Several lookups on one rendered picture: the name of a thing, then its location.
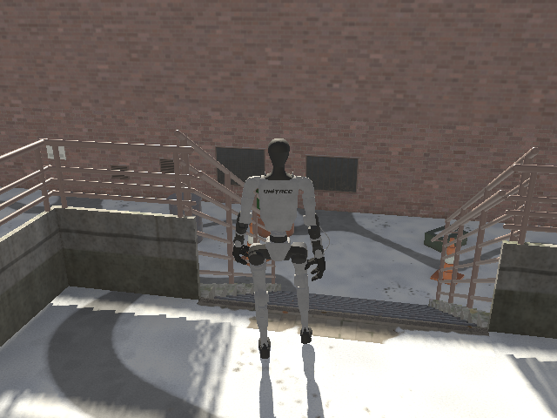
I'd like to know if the robot right shin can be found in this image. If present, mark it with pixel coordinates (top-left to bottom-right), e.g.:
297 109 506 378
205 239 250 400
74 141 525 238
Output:
297 273 309 333

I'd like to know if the robot right upper arm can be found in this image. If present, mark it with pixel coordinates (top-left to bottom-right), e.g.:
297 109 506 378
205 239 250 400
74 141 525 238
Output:
297 176 316 226

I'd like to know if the right robot forearm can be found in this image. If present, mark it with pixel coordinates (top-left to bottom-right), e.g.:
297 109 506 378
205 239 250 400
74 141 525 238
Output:
307 213 325 259

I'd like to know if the left robot hand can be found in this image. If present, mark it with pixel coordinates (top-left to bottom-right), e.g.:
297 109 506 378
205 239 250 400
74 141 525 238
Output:
232 245 250 265

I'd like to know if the right robot hand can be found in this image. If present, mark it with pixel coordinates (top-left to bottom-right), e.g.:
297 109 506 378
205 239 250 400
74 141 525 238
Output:
305 255 325 281

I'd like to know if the left robot forearm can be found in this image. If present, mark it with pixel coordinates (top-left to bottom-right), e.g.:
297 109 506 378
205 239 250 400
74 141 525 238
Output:
233 211 248 247

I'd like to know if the robot left foot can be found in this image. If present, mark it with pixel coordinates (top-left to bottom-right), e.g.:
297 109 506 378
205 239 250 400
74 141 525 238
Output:
258 337 271 359

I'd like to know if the robot left upper arm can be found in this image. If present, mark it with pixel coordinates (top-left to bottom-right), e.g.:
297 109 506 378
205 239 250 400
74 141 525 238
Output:
239 176 260 224

